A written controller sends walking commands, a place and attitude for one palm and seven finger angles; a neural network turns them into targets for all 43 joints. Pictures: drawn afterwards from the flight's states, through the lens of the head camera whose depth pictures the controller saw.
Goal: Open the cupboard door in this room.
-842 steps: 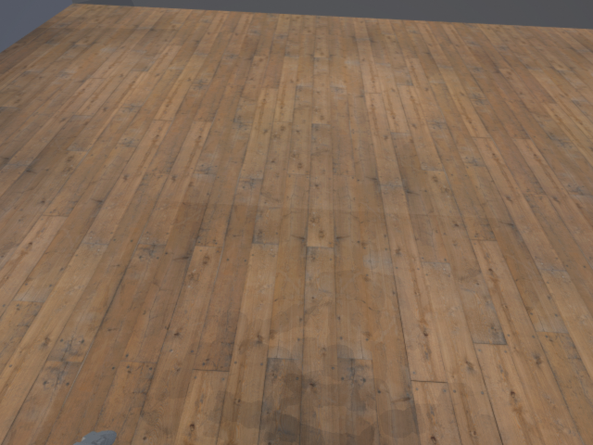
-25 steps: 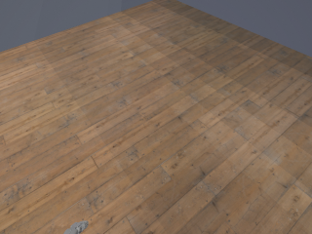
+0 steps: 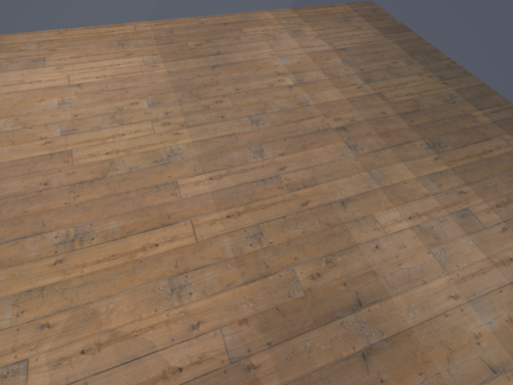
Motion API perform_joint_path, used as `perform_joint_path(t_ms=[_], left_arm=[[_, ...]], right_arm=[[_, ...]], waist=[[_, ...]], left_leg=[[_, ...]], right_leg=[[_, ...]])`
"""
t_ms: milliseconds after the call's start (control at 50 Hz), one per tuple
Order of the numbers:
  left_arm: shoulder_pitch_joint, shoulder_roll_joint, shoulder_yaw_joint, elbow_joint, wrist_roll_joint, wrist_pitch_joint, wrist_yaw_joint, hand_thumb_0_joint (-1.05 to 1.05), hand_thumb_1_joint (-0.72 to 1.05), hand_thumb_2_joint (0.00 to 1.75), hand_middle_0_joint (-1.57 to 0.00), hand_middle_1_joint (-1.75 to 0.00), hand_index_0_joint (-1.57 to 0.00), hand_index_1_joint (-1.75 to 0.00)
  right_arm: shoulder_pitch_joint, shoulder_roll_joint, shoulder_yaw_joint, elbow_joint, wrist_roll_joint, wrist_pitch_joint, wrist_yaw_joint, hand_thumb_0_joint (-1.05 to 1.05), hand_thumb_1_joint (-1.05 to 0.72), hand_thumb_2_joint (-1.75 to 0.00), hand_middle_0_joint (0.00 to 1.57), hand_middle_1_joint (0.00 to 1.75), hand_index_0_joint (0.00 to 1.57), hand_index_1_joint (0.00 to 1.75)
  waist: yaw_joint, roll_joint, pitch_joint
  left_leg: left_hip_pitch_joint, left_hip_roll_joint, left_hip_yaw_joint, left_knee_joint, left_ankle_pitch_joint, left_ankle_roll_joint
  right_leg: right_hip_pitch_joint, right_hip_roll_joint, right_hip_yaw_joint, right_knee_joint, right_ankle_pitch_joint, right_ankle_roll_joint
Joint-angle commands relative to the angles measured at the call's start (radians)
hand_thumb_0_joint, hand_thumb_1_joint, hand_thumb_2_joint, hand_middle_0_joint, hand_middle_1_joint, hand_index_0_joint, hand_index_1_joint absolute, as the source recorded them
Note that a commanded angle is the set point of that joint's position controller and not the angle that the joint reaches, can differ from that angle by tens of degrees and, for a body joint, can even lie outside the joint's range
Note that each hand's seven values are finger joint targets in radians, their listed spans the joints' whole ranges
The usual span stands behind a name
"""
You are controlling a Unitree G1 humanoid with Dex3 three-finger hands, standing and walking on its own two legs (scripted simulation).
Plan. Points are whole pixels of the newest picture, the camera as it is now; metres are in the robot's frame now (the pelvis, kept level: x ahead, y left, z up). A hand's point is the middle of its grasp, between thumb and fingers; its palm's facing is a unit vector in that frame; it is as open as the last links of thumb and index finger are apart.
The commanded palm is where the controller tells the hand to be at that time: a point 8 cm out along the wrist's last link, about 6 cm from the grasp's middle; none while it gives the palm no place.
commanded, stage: turn or walk to find it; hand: left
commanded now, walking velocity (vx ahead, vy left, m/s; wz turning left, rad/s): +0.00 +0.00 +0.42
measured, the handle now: out of the picture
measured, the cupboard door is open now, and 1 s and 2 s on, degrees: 0 0 0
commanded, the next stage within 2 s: none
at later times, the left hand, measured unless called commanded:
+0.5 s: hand out of the picture +0.05 +0.16 -0.13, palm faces +0.21 -0.94 -0.28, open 7.4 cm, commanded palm none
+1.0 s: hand out of the picture -0.15 +0.17 -0.18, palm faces +0.48 -0.84 -0.26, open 7.4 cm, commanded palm none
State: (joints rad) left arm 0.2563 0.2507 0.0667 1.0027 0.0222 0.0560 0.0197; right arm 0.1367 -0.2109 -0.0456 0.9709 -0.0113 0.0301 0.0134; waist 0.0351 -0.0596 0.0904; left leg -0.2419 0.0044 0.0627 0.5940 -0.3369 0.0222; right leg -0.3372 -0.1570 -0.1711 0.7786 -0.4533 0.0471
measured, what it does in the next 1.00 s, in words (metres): steps on the spot, turning left: right foot, then left foot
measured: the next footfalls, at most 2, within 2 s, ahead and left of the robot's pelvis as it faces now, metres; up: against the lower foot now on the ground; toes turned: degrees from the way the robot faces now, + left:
right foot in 0.42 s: +0.04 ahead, -0.13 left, +0.00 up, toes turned +6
left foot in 0.94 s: -0.08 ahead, +0.09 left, +0.00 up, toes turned +29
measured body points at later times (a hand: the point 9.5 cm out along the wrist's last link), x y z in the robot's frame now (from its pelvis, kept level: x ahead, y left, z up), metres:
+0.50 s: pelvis -0.02 -0.05 +0.01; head +0.01 -0.08 +0.46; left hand +0.03 +0.21 -0.11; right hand +0.07 -0.28 -0.16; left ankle -0.04 +0.10 -0.69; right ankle +0.00 -0.13 -0.73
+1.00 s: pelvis -0.06 -0.03 +0.00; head -0.04 +0.00 +0.45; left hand -0.17 +0.21 -0.16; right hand +0.15 -0.21 -0.13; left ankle -0.12 +0.07 -0.73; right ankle +0.00 -0.13 -0.71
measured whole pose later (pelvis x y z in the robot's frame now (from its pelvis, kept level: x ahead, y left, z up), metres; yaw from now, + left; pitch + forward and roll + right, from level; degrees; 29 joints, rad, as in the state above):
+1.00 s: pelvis -0.06 -0.03 +0.00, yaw +25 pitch -1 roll +1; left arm 0.27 0.26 0.07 1.01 0.02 0.06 0.02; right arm 0.11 -0.21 -0.04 0.96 -0.01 0.03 0.01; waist 0.04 -0.05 0.09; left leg -0.23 0.01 0.06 0.59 -0.33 0.01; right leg -0.35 -0.15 -0.19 0.80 -0.48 0.04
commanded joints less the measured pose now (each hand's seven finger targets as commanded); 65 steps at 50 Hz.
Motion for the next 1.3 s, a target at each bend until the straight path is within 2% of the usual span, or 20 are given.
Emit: perform_joint_path(t_ms=[0,60,260,360,380,400,420,440,480,540,780,840,880,900,920,940,980,1060,1180,1280], left_arm=[[-0.085,0.078,0.016,-0.093,-0.008,-0.011,0.000,0.00,0.90,0.90,-0.20,-0.30,-0.20,-0.30],[-0.041,0.077,0.016,-0.065,-0.005,-0.020,-0.009,0.00,0.90,0.90,-0.20,-0.30,-0.20,-0.30],[-0.119,0.050,0.003,-0.124,-0.012,-0.026,-0.002,0.00,0.90,0.90,-0.20,-0.30,-0.20,-0.30],[0.002,0.058,0.006,-0.102,-0.018,-0.048,0.003,0.00,0.90,0.90,-0.20,-0.30,-0.20,-0.30],[0.036,0.096,0.013,-0.095,-0.011,-0.059,0.008,0.00,0.90,0.90,-0.20,-0.30,-0.20,-0.30],[0.051,0.180,0.030,-0.096,0.004,-0.068,0.016,0.00,0.90,0.90,-0.20,-0.30,-0.20,-0.30],[0.033,0.203,0.035,-0.114,-0.002,-0.066,0.014,0.00,0.90,0.90,-0.20,-0.30,-0.20,-0.30],[-0.018,0.175,0.040,-0.128,-0.005,-0.060,0.020,0.00,0.90,0.90,-0.20,-0.30,-0.20,-0.30],[-0.108,0.114,0.019,-0.149,-0.005,-0.062,0.014,0.00,0.90,0.90,-0.20,-0.30,-0.20,-0.30],[-0.092,0.078,0.011,-0.145,-0.007,-0.074,0.015,0.00,0.90,0.90,-0.20,-0.30,-0.20,-0.30],[0.055,0.153,0.031,-0.065,0.009,-0.063,0.012,0.00,0.90,0.90,-0.20,-0.30,-0.20,-0.30],[0.032,0.166,0.035,-0.054,0.008,-0.057,0.011,0.00,0.90,0.90,-0.20,-0.30,-0.20,-0.30],[0.007,0.160,0.037,-0.057,-0.002,-0.049,0.008,0.00,0.90,0.90,-0.20,-0.30,-0.20,-0.30],[0.025,0.124,0.032,-0.066,-0.010,-0.041,0.005,0.00,0.90,0.90,-0.20,-0.30,-0.20,-0.30],[0.015,0.064,0.016,-0.102,-0.014,-0.036,-0.002,0.00,0.90,0.90,-0.20,-0.30,-0.20,-0.30],[-0.060,0.065,0.002,-0.132,-0.003,-0.029,-0.001,0.00,0.90,0.90,-0.20,-0.30,-0.20,-0.30],[-0.091,0.073,0.011,-0.109,-0.006,-0.015,0.003,0.00,0.90,0.90,-0.20,-0.30,-0.20,-0.30],[-0.034,0.075,0.012,-0.068,-0.006,-0.020,-0.010,0.00,0.90,0.90,-0.20,-0.30,-0.20,-0.30],[-0.095,0.059,0.005,-0.110,-0.008,-0.021,-0.005,0.00,0.90,0.90,-0.20,-0.30,-0.20,-0.30],[-0.061,0.045,0.002,-0.118,-0.016,-0.035,-0.002,0.00,0.90,0.90,-0.20,-0.30,-0.20,-0.30]], right_arm=[[0.053,-0.202,-0.040,-0.039,-0.011,-0.015,-0.039,0.00,-0.90,-0.90,0.20,0.30,0.20,0.30],[0.030,-0.179,-0.033,-0.056,-0.006,-0.026,-0.037,0.00,-0.90,-0.90,0.20,0.30,0.20,0.30],[0.082,-0.186,-0.054,-0.056,-0.014,-0.015,-0.031,0.00,-0.90,-0.90,0.20,0.30,0.20,0.30],[0.044,-0.175,-0.060,-0.074,-0.008,-0.009,-0.026,0.00,-0.90,-0.90,0.20,0.30,0.20,0.30],[0.047,-0.142,-0.058,-0.076,0.000,-0.011,-0.021,0.00,-0.90,-0.90,0.20,0.30,0.20,0.30],[0.067,-0.077,-0.047,-0.096,0.006,-0.014,-0.014,0.00,-0.90,-0.90,0.20,0.30,0.20,0.30],[0.053,-0.111,-0.059,-0.103,-0.005,0.003,-0.018,0.00,-0.90,-0.90,0.20,0.30,0.20,0.30],[0.040,-0.131,-0.067,-0.095,-0.011,0.021,-0.017,0.00,-0.90,-0.90,0.20,0.30,0.20,0.30],[0.075,-0.110,-0.066,-0.052,-0.015,0.028,-0.005,0.00,-0.90,-0.90,0.20,0.30,0.20,0.30],[0.123,-0.096,-0.059,-0.022,-0.013,0.029,0.001,0.00,-0.90,-0.90,0.20,0.30,0.20,0.30],[-0.019,-0.073,-0.023,-0.048,0.002,0.014,-0.005,0.00,-0.90,-0.90,0.20,0.30,0.20,0.30],[0.012,-0.073,-0.020,-0.047,0.006,0.004,-0.008,0.00,-0.90,-0.90,0.20,0.30,0.20,0.30],[0.068,-0.093,-0.022,-0.035,0.001,-0.007,-0.007,0.00,-0.90,-0.90,0.20,0.30,0.20,0.30],[0.086,-0.148,-0.035,-0.034,-0.001,-0.018,-0.006,0.00,-0.90,-0.90,0.20,0.30,0.20,0.30],[0.112,-0.244,-0.056,-0.043,-0.010,-0.021,-0.010,0.00,-0.90,-0.90,0.20,0.30,0.20,0.30],[0.147,-0.279,-0.058,-0.035,-0.007,-0.010,-0.014,0.00,-0.90,-0.90,0.20,0.30,0.20,0.30],[0.082,-0.229,-0.047,-0.033,-0.011,-0.014,-0.035,0.00,-0.90,-0.90,0.20,0.30,0.20,0.30],[0.003,-0.185,-0.034,-0.065,-0.007,-0.025,-0.036,0.00,-0.90,-0.90,0.20,0.30,0.20,0.30],[0.057,-0.188,-0.048,-0.058,-0.011,-0.018,-0.031,0.00,-0.90,-0.90,0.20,0.30,0.20,0.30],[0.038,-0.191,-0.057,-0.069,-0.015,-0.009,-0.028,0.00,-0.90,-0.90,0.20,0.30,0.20,0.30]], waist=[[-0.056,0.288,-0.046],[-0.033,0.198,-0.078],[-0.067,0.212,-0.105],[-0.006,0.196,-0.154],[0.005,0.100,-0.166],[0.007,-0.163,-0.165],[0.015,-0.229,-0.125],[0.003,-0.196,-0.065],[-0.053,-0.050,0.001],[-0.057,-0.091,-0.039],[0.024,-0.134,-0.103],[0.001,-0.137,-0.129],[-0.040,-0.091,-0.140],[-0.054,0.062,-0.165],[-0.073,0.330,-0.139],[-0.096,0.275,-0.108],[-0.075,0.329,-0.070],[-0.029,0.191,-0.074],[-0.059,0.203,-0.082],[-0.044,0.235,-0.111]], left_leg=[[0.083,0.285,-0.317,-0.296,0.480,0.124],[0.114,0.224,-0.245,-0.285,0.517,0.117],[0.124,0.222,-0.364,-0.246,0.508,0.157],[-0.015,0.153,-0.379,-0.136,0.460,0.099],[-0.113,0.091,-0.326,-0.065,0.308,0.044],[-0.296,-0.046,-0.169,0.125,-0.011,-0.029],[-0.297,-0.063,-0.150,0.331,-0.237,-0.044],[-0.288,-0.030,-0.184,0.482,-0.214,-0.037],[-0.309,-0.005,-0.167,0.614,-0.085,-0.047],[-0.309,0.011,-0.135,0.636,0.001,-0.076],[-0.178,0.025,-0.019,0.224,-0.143,-0.077],[-0.086,0.015,0.013,0.068,-0.096,-0.064],[0.067,0.023,0.019,-0.142,0.083,-0.048],[0.198,0.112,-0.102,-0.238,0.183,-0.012],[0.270,0.350,-0.407,-0.277,0.465,0.099],[0.178,0.416,-0.404,-0.285,0.524,0.162],[0.117,0.327,-0.358,-0.289,0.512,0.148],[0.103,0.232,-0.247,-0.279,0.508,0.134],[0.128,0.227,-0.315,-0.267,0.478,0.154],[0.064,0.197,-0.370,-0.206,0.512,0.141]], right_leg=[[-0.208,0.031,0.155,0.320,-0.026,0.018],[-0.186,0.044,0.144,0.338,0.058,0.030],[-0.104,0.092,0.143,0.069,-0.005,0.033],[0.178,0.119,0.117,-0.330,0.210,0.015],[0.300,0.046,0.176,-0.437,0.284,-0.002],[0.398,-0.196,0.418,-0.484,0.351,-0.087],[0.235,-0.324,0.500,-0.529,0.329,-0.183],[0.112,-0.310,0.493,-0.564,0.200,-0.210],[0.074,-0.192,0.324,-0.532,0.211,-0.165],[0.145,-0.145,0.200,-0.502,0.361,-0.139],[0.275,-0.213,0.149,-0.416,0.617,-0.201],[0.259,-0.217,0.120,-0.365,0.604,-0.180],[0.163,-0.188,0.055,-0.272,0.500,-0.111],[0.029,-0.129,0.010,-0.137,0.359,-0.056],[-0.203,0.004,-0.032,0.052,-0.066,0.016],[-0.196,0.022,0.044,0.181,-0.172,0.011],[-0.220,0.029,0.138,0.294,-0.093,0.016],[-0.180,0.045,0.137,0.319,0.043,0.032],[-0.155,0.071,0.138,0.171,0.010,0.038],[0.009,0.120,0.112,-0.097,0.032,0.023]])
